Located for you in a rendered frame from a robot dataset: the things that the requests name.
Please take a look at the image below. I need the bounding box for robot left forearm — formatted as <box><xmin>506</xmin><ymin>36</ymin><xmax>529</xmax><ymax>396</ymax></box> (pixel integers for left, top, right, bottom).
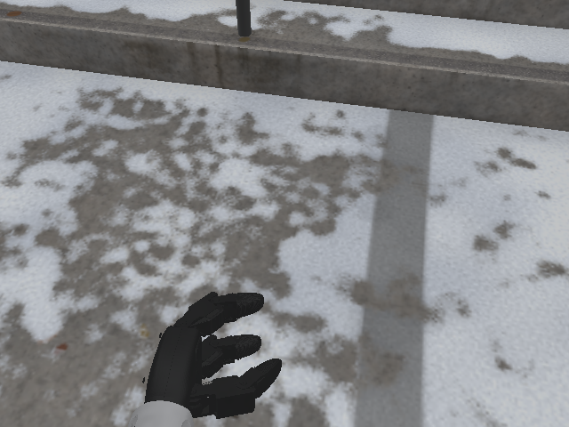
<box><xmin>128</xmin><ymin>400</ymin><xmax>194</xmax><ymax>427</ymax></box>

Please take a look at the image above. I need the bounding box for left robot hand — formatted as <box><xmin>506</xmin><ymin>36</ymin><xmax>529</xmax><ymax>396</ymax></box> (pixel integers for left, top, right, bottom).
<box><xmin>142</xmin><ymin>292</ymin><xmax>282</xmax><ymax>419</ymax></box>

